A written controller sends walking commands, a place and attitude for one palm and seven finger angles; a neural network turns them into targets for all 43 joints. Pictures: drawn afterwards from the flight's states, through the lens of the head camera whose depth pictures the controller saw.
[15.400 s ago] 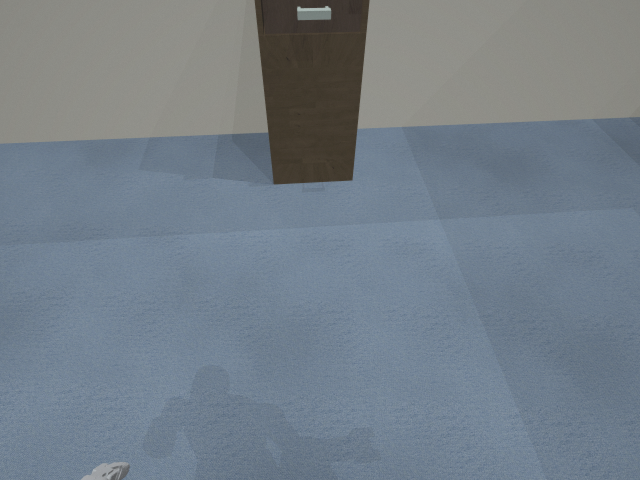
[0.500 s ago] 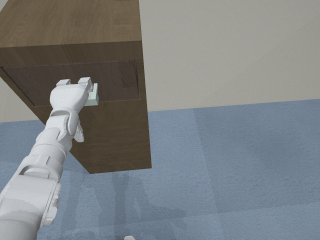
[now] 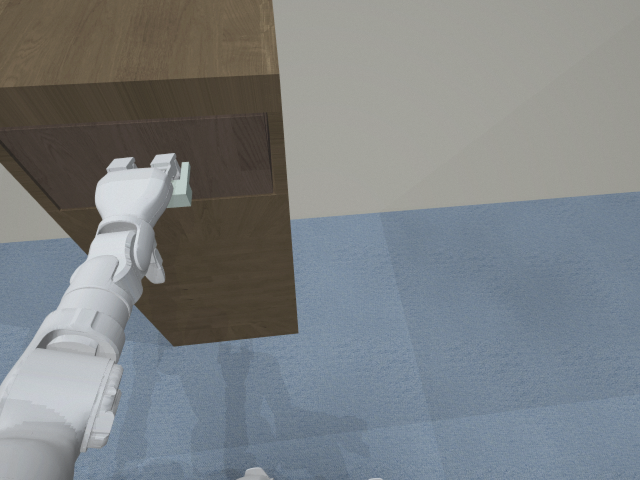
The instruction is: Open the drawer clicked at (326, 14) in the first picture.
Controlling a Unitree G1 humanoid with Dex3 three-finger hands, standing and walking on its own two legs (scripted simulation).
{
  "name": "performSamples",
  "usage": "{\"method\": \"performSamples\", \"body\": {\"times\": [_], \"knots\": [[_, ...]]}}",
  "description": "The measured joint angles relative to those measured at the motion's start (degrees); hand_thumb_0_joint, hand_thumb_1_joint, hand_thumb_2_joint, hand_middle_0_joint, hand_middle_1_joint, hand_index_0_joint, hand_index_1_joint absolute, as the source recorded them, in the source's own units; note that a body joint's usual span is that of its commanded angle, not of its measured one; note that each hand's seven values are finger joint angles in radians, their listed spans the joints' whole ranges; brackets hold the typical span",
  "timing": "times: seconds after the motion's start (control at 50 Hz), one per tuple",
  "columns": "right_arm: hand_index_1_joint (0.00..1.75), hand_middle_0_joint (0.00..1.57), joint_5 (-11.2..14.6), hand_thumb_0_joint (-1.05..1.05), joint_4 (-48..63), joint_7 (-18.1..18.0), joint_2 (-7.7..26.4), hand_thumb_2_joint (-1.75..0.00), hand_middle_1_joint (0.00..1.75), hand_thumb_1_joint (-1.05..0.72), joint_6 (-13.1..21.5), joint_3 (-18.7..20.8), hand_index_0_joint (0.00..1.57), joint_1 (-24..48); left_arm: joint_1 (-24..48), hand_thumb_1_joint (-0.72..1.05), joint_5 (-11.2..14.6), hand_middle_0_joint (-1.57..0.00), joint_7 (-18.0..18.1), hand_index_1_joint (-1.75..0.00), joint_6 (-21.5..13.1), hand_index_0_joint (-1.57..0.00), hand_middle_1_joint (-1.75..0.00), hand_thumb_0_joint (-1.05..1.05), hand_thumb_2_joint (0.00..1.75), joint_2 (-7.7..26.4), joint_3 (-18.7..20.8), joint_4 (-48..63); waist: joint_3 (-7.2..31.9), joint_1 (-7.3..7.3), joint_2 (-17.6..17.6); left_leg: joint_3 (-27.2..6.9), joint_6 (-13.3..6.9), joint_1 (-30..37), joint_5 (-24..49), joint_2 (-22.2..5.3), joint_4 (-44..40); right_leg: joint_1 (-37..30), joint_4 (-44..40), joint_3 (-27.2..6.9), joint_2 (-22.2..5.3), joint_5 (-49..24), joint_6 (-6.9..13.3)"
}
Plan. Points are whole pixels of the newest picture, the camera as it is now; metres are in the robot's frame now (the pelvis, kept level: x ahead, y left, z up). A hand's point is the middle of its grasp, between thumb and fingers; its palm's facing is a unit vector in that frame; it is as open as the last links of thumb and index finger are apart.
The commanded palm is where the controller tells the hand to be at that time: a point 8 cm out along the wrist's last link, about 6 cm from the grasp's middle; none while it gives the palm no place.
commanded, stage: lower the fingers behind the handle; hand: left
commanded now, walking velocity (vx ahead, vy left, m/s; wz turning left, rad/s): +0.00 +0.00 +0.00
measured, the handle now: (150, 183) +0.51 +0.22 +0.04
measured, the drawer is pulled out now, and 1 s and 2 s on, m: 0.00 0.00 0.05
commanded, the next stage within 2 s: close the thumb around the handle in 0.04 s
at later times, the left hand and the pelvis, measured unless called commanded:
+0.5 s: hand (151, 217) +0.47 +0.22 +0.02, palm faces -0.08 -0.04 -1.00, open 10.2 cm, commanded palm +0.45 +0.22 +0.08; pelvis +0.00 +0.00 +0.00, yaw +0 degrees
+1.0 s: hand (152, 218) +0.47 +0.22 +0.02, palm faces -0.07 -0.05 -1.00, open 5.8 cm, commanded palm +0.44 +0.22 +0.08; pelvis +0.01 +0.00 +0.00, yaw -1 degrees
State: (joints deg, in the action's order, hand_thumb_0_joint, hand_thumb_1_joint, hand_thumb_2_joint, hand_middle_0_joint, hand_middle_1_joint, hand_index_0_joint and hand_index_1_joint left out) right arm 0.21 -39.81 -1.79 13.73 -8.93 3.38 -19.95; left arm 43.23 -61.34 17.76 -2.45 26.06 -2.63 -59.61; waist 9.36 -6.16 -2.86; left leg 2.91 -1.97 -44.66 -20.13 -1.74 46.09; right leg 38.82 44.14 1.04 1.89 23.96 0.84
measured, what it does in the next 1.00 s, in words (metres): stands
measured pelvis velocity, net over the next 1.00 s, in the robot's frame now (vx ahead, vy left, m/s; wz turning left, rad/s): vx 0.01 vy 0.00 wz -0.01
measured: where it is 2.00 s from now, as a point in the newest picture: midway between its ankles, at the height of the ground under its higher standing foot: outside the picture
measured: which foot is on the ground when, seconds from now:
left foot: down 0.00-1.00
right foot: down 0.00-1.00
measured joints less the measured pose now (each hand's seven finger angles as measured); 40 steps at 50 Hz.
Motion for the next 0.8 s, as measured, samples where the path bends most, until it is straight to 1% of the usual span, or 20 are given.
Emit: {"method": "performSamples", "body": {"times": [0.14,0.22,0.28,0.34,0.42,0.64,0.72,0.8], "knots": [[0.30,0.21,-0.1,0.01,-0.2,0.0,0.2,-0.90,0.29,-0.90,0.2,0.1,0.20,-0.3,0.2,-0.49,-0.1,-0.31,0.4,-1.20,-0.7,-0.32,-1.21,0.00,0.30,0.4,0.4,0.4,0.0,0.06,0.1,-0.1,-0.1,-1.0,-0.2,0.0,0.6,0.9,0.4,0.0,0.0,0.1,-0.1],[0.30,0.21,-0.1,0.01,-0.3,0.1,0.3,-0.90,0.29,-0.90,0.0,0.3,0.20,-0.4,0.3,-0.47,0.0,-0.32,0.7,-1.20,-0.2,-0.32,-1.21,0.00,0.31,0.1,0.0,0.4,0.2,0.12,0.0,-0.1,-0.2,-1.1,-0.3,0.1,0.8,0.9,0.5,0.1,-0.1,0.2,-0.2],[0.30,0.21,-0.1,0.01,-0.5,0.1,0.3,-0.90,0.29,-0.90,0.0,0.3,0.20,-0.4,0.7,-0.41,-0.1,-0.32,0.9,-1.21,0.4,-0.33,-1.21,0.00,0.33,-0.1,-0.4,-0.1,0.2,0.09,0.0,-0.1,-0.2,-1.2,-0.4,0.1,0.9,0.9,0.5,0.1,-0.1,0.2,-0.2],[0.30,0.21,0.0,0.01,-0.5,0.1,0.2,-0.90,0.29,-0.90,0.0,0.1,0.20,-0.3,1.4,-0.32,0.0,-0.33,0.6,-1.22,0.9,-0.33,-1.22,0.00,0.37,-0.2,-0.6,-0.7,0.1,-0.05,0.0,-0.2,-0.3,-1.2,-0.3,0.2,0.9,1.0,0.5,0.2,-0.2,0.2,-0.2],[0.30,0.21,-0.1,0.01,-0.3,0.2,0.0,-0.90,0.29,-0.90,0.2,0.2,0.20,-0.4,1.7,-0.15,0.2,-0.34,0.1,-1.24,1.4,-0.34,-1.24,0.00,0.45,-0.3,-0.7,-0.8,0.1,-0.09,-0.1,-0.2,-0.3,-1.3,-0.3,0.2,0.9,1.0,0.5,0.2,-0.2,0.2,-0.3],[0.30,0.21,-0.3,0.01,-0.5,0.4,-0.1,-0.90,0.29,-0.90,0.2,0.3,0.20,-0.8,0.8,0.42,0.4,-0.37,-0.4,-1.30,0.9,-0.39,-1.30,0.00,0.69,-0.2,-0.2,0.4,0.2,0.13,-0.3,-0.1,-0.2,-1.2,-0.6,0.1,1.0,1.0,0.6,0.0,0.0,0.4,-0.2],[0.30,0.21,-0.3,0.01,-0.6,0.5,-0.1,-0.90,0.29,-0.90,0.0,0.4,0.20,-0.7,0.0,0.63,0.4,-0.38,0.0,-1.32,0.6,-0.40,-1.32,0.00,0.78,-0.2,0.0,1.0,0.2,0.26,-0.3,0.1,-0.2,-0.8,-0.7,0.0,0.8,0.6,0.4,-0.2,0.0,0.4,-0.2],[0.30,0.21,-0.2,0.01,-0.6,0.4,0.0,-0.90,0.29,-0.90,-0.1,0.3,0.20,-0.4,-0.6,0.65,-0.1,-0.35,0.7,-1.33,0.9,-0.41,-1.34,0.00,0.80,-0.3,-0.2,1.2,0.2,0.21,-0.2,0.1,-0.2,-0.5,-0.7,0.0,0.6,0.3,0.2,-0.2,0.1,0.4,-0.2]]}}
